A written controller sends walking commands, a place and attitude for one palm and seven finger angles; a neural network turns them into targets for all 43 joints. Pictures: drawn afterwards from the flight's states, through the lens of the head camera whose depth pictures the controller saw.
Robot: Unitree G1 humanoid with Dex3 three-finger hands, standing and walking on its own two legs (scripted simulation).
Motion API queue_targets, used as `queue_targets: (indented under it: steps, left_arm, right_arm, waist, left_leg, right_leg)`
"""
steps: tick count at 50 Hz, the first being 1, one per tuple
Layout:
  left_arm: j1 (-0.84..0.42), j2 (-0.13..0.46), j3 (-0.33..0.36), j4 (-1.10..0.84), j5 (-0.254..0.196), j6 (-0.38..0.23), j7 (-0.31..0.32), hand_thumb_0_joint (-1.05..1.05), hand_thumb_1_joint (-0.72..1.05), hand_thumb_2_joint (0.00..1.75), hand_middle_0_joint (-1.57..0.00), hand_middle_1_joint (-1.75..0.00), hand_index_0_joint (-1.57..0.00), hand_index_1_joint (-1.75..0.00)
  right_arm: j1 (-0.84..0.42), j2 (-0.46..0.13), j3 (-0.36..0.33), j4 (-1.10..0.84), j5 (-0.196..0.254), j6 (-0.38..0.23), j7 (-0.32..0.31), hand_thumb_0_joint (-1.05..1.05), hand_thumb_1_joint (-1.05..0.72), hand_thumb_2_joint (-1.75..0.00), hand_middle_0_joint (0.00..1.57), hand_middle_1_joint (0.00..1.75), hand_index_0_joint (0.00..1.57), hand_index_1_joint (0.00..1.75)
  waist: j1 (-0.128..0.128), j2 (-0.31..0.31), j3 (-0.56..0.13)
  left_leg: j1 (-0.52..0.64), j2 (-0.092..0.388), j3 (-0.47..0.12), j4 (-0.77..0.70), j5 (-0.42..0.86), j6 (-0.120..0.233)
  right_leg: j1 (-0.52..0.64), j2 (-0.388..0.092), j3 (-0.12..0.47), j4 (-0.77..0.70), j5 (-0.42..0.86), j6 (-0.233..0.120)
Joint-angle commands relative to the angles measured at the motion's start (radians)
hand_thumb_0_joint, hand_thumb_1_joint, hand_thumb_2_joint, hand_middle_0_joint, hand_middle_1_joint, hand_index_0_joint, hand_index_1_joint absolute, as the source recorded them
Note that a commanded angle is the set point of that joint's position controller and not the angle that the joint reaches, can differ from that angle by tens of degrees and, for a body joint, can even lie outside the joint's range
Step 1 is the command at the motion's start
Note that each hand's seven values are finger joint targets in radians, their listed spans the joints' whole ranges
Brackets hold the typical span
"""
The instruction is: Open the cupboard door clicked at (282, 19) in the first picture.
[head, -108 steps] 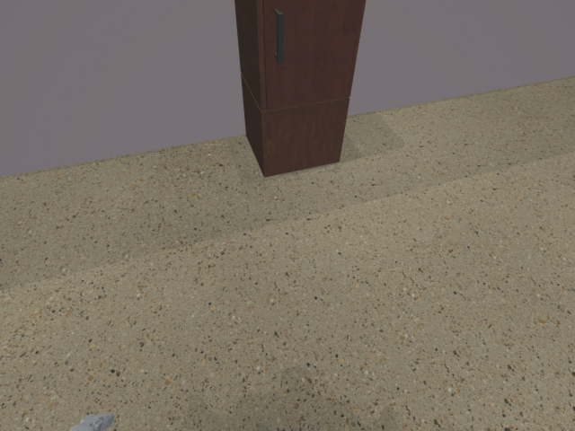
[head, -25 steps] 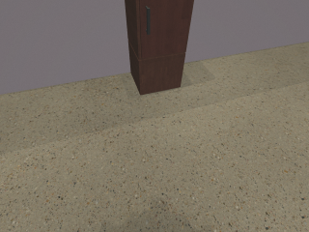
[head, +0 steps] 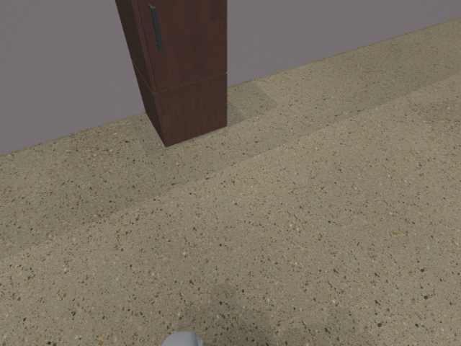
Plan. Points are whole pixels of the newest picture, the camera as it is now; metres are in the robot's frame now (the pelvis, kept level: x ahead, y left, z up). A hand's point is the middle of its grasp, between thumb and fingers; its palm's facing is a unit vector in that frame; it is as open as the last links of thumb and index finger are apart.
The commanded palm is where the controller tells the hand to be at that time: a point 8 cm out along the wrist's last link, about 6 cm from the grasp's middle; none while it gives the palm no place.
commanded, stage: walk to a spot facing it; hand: left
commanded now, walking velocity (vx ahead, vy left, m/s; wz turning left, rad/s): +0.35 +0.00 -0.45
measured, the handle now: (155, 28) +1.27 +0.43 -0.04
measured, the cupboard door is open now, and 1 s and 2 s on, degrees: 0 0 0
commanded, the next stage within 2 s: turn to face it in 1.64 s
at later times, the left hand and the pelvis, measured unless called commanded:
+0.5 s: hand (132, 259) +0.31 +0.26 -0.16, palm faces -0.21 -0.96 -0.19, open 7.4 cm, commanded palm none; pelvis +0.20 +0.08 +0.01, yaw -16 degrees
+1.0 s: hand (215, 180) +0.57 +0.10 -0.17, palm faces -0.43 -0.88 -0.20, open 7.1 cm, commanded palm none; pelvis +0.40 -0.02 +0.00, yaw -27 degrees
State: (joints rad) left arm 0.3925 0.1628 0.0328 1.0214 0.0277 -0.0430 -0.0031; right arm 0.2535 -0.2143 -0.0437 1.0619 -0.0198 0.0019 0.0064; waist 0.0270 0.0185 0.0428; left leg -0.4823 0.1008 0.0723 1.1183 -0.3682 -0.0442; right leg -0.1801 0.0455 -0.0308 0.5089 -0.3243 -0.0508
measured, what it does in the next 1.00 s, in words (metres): walks ahead, turning right: left foot, then right foot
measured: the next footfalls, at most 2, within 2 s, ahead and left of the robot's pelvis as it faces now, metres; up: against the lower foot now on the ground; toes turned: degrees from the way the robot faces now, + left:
left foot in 0.24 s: +0.24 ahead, +0.15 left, +0.00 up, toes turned +0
right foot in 0.82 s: +0.43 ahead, -0.13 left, +0.00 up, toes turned -33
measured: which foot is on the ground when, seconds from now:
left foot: up 0.00-0.22, down 0.24-0.84, up 0.86-1.00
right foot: down 0.00-0.24, up 0.26-0.80, down 0.82-1.00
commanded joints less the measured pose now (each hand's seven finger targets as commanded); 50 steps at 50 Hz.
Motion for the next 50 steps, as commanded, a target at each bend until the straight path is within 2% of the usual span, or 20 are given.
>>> queue_targets:
  steps: [1,7,10,11,12,13,14,16,19,25,33,37,39,40,41,42,43,45,47,50]
  left_arm:
    - [0.068,0.182,0.046,-0.021,0.0,-0.026,0.013,0.0,0.9,0.9,-0.2,-0.3,-0.2,-0.3]
    - [0.053,0.193,0.056,-0.013,0.005,-0.02,0.015,0.0,0.9,0.9,-0.2,-0.3,-0.2,-0.3]
    - [-0.012,0.201,0.069,-0.03,-0.002,-0.014,0.014,0.0,0.9,0.9,-0.2,-0.3,-0.2,-0.3]
    - [0.0,0.166,0.066,-0.035,-0.009,-0.013,0.008,0.0,0.9,0.9,-0.2,-0.3,-0.2,-0.3]
    - [0.044,0.101,0.062,-0.05,-0.018,-0.006,-0.003,0.0,0.9,0.9,-0.2,-0.3,-0.2,-0.3]
    - [0.021,0.098,0.06,-0.078,-0.013,-0.012,-0.006,0.0,0.9,0.9,-0.2,-0.3,-0.2,-0.3]
    - [-0.053,0.113,0.06,-0.081,-0.005,-0.006,-0.004,0.0,0.9,0.9,-0.2,-0.3,-0.2,-0.3]
    - [-0.098,0.092,0.064,-0.077,0.008,0.008,-0.026,0.0,0.9,0.9,-0.2,-0.3,-0.2,-0.3]
    - [-0.044,0.061,0.062,-0.052,0.013,0.042,-0.036,0.0,0.9,0.9,-0.2,-0.3,-0.2,-0.3]
    - [-0.163,0.053,0.059,-0.103,0.015,0.059,-0.043,0.0,0.9,0.9,-0.2,-0.3,-0.2,-0.3]
    - [-0.417,0.031,0.03,-0.154,0.008,0.046,-0.047,0.0,0.9,0.9,-0.2,-0.3,-0.2,-0.3]
    - [-0.373,0.053,0.03,-0.142,0.005,0.031,-0.038,0.0,0.9,0.9,-0.2,-0.3,-0.2,-0.3]
    - [-0.18,0.084,0.043,-0.083,0.011,0.013,-0.03,0.0,0.9,0.9,-0.2,-0.3,-0.2,-0.3]
    - [-0.028,0.144,0.061,-0.034,0.013,0.001,-0.024,0.0,0.9,0.9,-0.2,-0.3,-0.2,-0.3]
    - [0.086,0.261,0.088,-0.009,0.007,-0.01,-0.009,0.0,0.9,0.9,-0.2,-0.3,-0.2,-0.3]
    - [0.121,0.304,0.09,0.006,-0.022,-0.005,0.001,0.0,0.9,0.9,-0.2,-0.3,-0.2,-0.3]
    - [0.063,0.295,0.09,-0.01,-0.023,-0.007,0.005,0.0,0.9,0.9,-0.2,-0.3,-0.2,-0.3]
    - [-0.087,0.188,0.061,-0.035,-0.021,-0.011,0.011,0.0,0.9,0.9,-0.2,-0.3,-0.2,-0.3]
    - [-0.138,0.139,0.048,-0.028,-0.008,-0.026,0.017,0.0,0.9,0.9,-0.2,-0.3,-0.2,-0.3]
    - [-0.137,0.107,0.047,-0.034,-0.004,-0.03,0.013,0.0,0.9,0.9,-0.2,-0.3,-0.2,-0.3]
  right_arm:
    - [-0.124,-0.053,-0.023,-0.147,-0.001,-0.039,0.01,0.0,-0.9,-0.9,0.2,0.3,0.2,0.3]
    - [-0.199,-0.032,-0.023,-0.198,0.007,-0.058,0.019,0.0,-0.9,-0.9,0.2,0.3,0.2,0.3]
    - [-0.032,-0.074,-0.033,-0.153,0.006,-0.074,0.001,0.0,-0.9,-0.9,0.2,0.3,0.2,0.3]
    - [0.106,-0.135,-0.046,-0.11,-0.001,-0.08,-0.016,0.0,-0.9,-0.9,0.2,0.3,0.2,0.3]
    - [0.249,-0.264,-0.079,-0.081,-0.015,-0.083,-0.025,0.0,-0.9,-0.9,0.2,0.3,0.2,0.3]
    - [0.272,-0.273,-0.067,-0.082,-0.013,-0.072,-0.022,0.0,-0.9,-0.9,0.2,0.3,0.2,0.3]
    - [0.182,-0.216,-0.057,-0.091,-0.007,-0.07,-0.025,0.0,-0.9,-0.9,0.2,0.3,0.2,0.3]
    - [0.051,-0.105,-0.029,-0.117,-0.007,-0.078,-0.025,0.0,-0.9,-0.9,0.2,0.3,0.2,0.3]
    - [0.038,-0.053,-0.018,-0.097,-0.004,-0.1,-0.032,0.0,-0.9,-0.9,0.2,0.3,0.2,0.3]
    - [0.129,-0.059,-0.024,-0.055,0.002,-0.112,-0.035,0.0,-0.9,-0.9,0.2,0.3,0.2,0.3]
    - [0.298,-0.057,-0.009,0.024,-0.01,-0.096,-0.035,0.0,-0.9,-0.9,0.2,0.3,0.2,0.3]
    - [0.302,-0.087,-0.015,0.037,-0.011,-0.086,-0.035,0.0,-0.9,-0.9,0.2,0.3,0.2,0.3]
    - [0.268,-0.118,-0.018,0.029,-0.004,-0.081,-0.034,0.0,-0.9,-0.9,0.2,0.3,0.2,0.3]
    - [0.241,-0.113,-0.018,0.016,0.007,-0.082,-0.025,0.0,-0.9,-0.9,0.2,0.3,0.2,0.3]
    - [0.266,-0.04,-0.007,-0.017,0.024,-0.085,-0.019,0.0,-0.9,-0.9,0.2,0.3,0.2,0.3]
    - [0.188,-0.028,-0.008,-0.052,0.024,-0.087,-0.029,0.0,-0.9,-0.9,0.2,0.3,0.2,0.3]
    - [0.157,-0.037,-0.015,-0.057,0.016,-0.087,-0.028,0.0,-0.9,-0.9,0.2,0.3,0.2,0.3]
    - [0.129,-0.02,-0.018,-0.043,0.002,-0.062,-0.025,0.0,-0.9,-0.9,0.2,0.3,0.2,0.3]
    - [0.188,0.019,-0.016,-0.018,-0.009,-0.041,-0.019,0.0,-0.9,-0.9,0.2,0.3,0.2,0.3]
    - [0.185,0.042,-0.019,-0.026,-0.012,-0.025,-0.01,0.0,-0.9,-0.9,0.2,0.3,0.2,0.3]
  waist:
    - [-0.003,-0.115,0.025]
    - [0.011,-0.166,0.037]
    - [-0.071,-0.122,-0.013]
    - [-0.119,-0.003,-0.102]
    - [-0.154,0.3,-0.216]
    - [-0.142,0.322,-0.208]
    - [-0.132,0.228,-0.112]
    - [-0.057,0.127,0.059]
    - [-0.007,0.108,0.02]
    - [-0.019,0.049,0.033]
    - [-0.102,0.085,0.103]
    - [-0.068,0.107,0.051]
    - [0.024,0.117,-0.077]
    - [0.097,0.083,-0.17]
    - [0.118,-0.134,-0.293]
    - [0.11,-0.115,-0.285]
    - [0.094,-0.1,-0.262]
    - [0.007,-0.037,-0.059]
    - [-0.057,-0.026,-0.021]
    - [-0.075,-0.113,0.0]
  left_leg:
    - [-0.169,0.025,-0.014,-0.112,0.113,-0.016]
    - [-0.01,-0.012,0.013,-0.387,0.144,0.0]
    - [0.299,-0.049,0.028,-0.586,0.182,0.014]
    - [0.544,0.003,-0.022,-0.633,0.16,0.034]
    - [0.722,0.297,-0.392,-0.708,0.061,0.114]
    - [0.651,0.429,-0.596,-0.875,-0.123,0.177]
    - [0.489,0.426,-0.571,-0.94,-0.3,0.179]
    - [0.267,0.326,-0.374,-0.968,-0.249,0.14]
    - [0.226,0.24,-0.111,-0.945,0.022,0.11]
    - [0.403,0.243,0.016,-0.953,0.248,0.156]
    - [0.534,0.233,0.146,-0.902,0.573,0.148]
    - [0.596,0.255,0.206,-0.746,0.929,0.139]
    - [0.566,0.224,0.247,-0.486,1.077,0.101]
    - [0.373,0.206,0.256,-0.262,0.903,0.067]
    - [0.013,0.071,0.239,0.074,0.152,0.017]
    - [-0.158,-0.023,0.104,0.32,-0.227,0.01]
    - [-0.159,0.031,-0.022,0.332,-0.123,0.023]
    - [-0.135,0.099,-0.046,0.251,0.01,0.016]
    - [-0.039,0.104,-0.028,0.124,0.043,0.008]
    - [-0.006,0.092,0.006,-0.039,0.093,-0.01]
  right_leg:
    - [0.041,-0.263,0.311,-0.287,0.197,-0.148]
    - [0.011,-0.243,0.276,-0.243,0.239,-0.109]
    - [-0.07,-0.183,0.233,-0.08,0.288,-0.07]
    - [-0.166,-0.125,0.196,0.136,0.307,-0.042]
    - [-0.357,0.005,0.055,0.481,-0.089,0.01]
    - [-0.452,0.011,0.062,0.696,-0.267,0.015]
    - [-0.484,-0.047,0.085,0.808,-0.2,0.01]
    - [-0.488,-0.129,0.066,0.823,-0.026,0.018]
    - [-0.419,-0.149,0.046,0.771,0.093,0.043]
    - [-0.584,-0.178,0.027,0.632,0.206,0.078]
    - [-0.521,-0.132,-0.093,0.267,0.189,0.042]
    - [-0.364,-0.062,-0.15,0.153,0.072,-0.02]
    - [-0.091,0.001,-0.191,0.057,0.098,-0.051]
    - [0.204,-0.057,-0.124,0.017,0.202,-0.079]
    - [0.521,-0.361,0.304,-0.015,0.316,-0.2]
    - [0.527,-0.502,0.548,-0.113,0.595,-0.289]
    - [0.408,-0.472,0.457,-0.141,0.533,-0.257]
    - [0.102,-0.392,0.298,-0.223,0.326,-0.186]
    - [-0.066,-0.325,0.186,-0.268,0.279,-0.148]
    - [-0.161,-0.261,0.117,-0.295,0.186,-0.136]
